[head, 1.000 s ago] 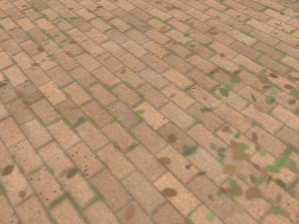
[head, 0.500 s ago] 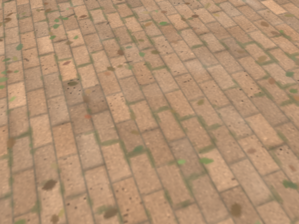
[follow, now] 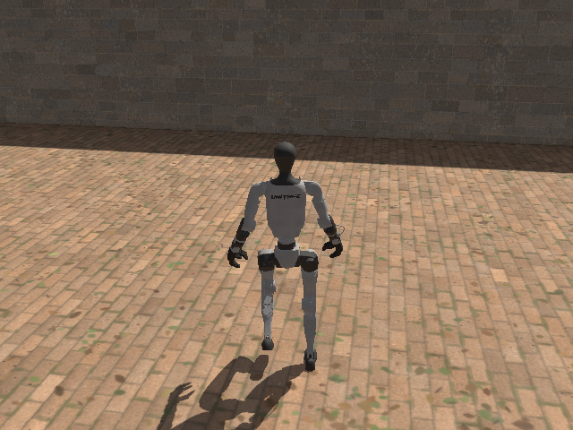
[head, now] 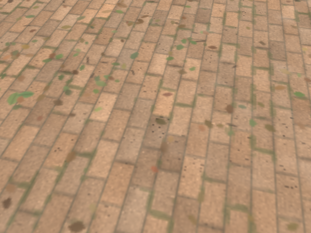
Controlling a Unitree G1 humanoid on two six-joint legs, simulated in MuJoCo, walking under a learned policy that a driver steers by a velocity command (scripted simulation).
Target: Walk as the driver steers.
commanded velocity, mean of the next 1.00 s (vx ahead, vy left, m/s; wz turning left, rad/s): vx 0.45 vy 0.00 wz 0.16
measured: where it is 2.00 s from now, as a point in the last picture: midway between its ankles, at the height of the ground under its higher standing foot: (174, 180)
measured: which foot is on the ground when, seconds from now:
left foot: up 0.00-0.26, down 0.28-0.78, up 0.80-1.00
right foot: down 0.00-0.28, up 0.30-0.76, down 0.78-1.00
